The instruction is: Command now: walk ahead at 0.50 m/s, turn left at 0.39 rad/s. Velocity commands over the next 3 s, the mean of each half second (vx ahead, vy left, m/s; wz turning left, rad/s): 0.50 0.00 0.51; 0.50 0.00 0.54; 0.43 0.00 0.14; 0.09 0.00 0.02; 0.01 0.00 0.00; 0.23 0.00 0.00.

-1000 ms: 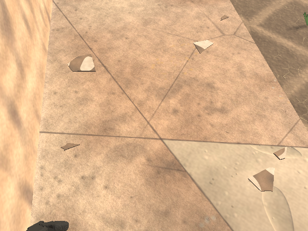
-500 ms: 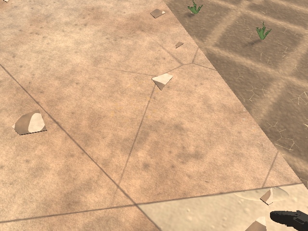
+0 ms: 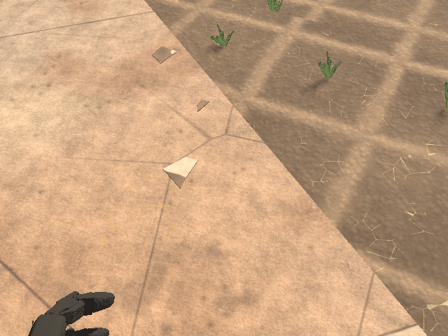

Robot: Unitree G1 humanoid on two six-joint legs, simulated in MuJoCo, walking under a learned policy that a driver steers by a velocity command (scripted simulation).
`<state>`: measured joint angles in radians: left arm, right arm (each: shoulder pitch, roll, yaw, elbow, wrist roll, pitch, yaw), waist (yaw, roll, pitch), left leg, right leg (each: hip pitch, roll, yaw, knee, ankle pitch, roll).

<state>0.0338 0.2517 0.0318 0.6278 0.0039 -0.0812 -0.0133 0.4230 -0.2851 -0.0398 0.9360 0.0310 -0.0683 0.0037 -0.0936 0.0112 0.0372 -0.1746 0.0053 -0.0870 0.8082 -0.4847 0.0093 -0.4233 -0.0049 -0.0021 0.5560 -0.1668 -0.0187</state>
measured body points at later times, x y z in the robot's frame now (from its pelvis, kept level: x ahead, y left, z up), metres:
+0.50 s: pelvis +0.25 +0.06 -0.01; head +0.28 +0.08 +0.43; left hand +0.19 +0.35 -0.14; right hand +0.53 -0.12 -0.09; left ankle +0.33 +0.16 -0.73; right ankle +0.09 -0.11 -0.70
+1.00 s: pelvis +0.53 +0.14 -0.01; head +0.55 +0.16 +0.44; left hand +0.59 +0.47 -0.08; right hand +0.72 -0.09 -0.12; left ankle +0.34 +0.16 -0.71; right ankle +0.68 +0.10 -0.73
